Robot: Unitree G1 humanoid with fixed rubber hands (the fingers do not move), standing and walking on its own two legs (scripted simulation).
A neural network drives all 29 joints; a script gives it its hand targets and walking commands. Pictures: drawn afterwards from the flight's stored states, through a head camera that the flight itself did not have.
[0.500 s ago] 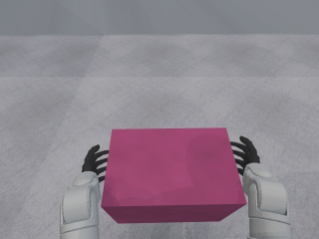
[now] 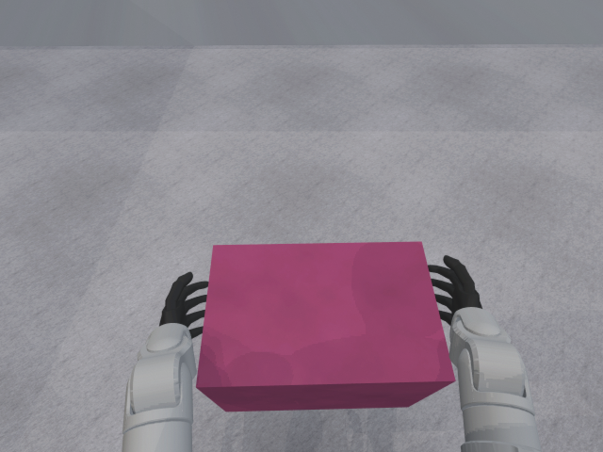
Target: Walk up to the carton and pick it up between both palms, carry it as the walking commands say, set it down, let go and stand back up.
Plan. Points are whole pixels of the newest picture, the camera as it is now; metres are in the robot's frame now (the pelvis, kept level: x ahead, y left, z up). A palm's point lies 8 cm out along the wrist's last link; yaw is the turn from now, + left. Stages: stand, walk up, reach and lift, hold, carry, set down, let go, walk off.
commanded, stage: carry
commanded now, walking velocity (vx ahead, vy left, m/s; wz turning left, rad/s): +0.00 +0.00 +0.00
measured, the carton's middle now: (317, 331) +0.30 +0.00 -0.06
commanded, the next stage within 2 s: hold in 0.82 s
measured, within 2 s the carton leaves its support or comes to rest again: neither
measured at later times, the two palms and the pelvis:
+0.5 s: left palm (168, 322) +0.29 +0.20 +0.02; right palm (452, 308) +0.29 -0.18 +0.03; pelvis +0.01 +0.01 +0.00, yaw +0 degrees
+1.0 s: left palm (181, 325) +0.27 +0.18 +0.03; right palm (477, 307) +0.28 -0.20 +0.05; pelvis +0.01 +0.01 +0.01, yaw +7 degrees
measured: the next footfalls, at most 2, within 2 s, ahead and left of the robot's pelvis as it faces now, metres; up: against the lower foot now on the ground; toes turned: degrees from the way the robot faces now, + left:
none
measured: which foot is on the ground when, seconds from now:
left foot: down 0.00-1.00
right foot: down 0.00-1.00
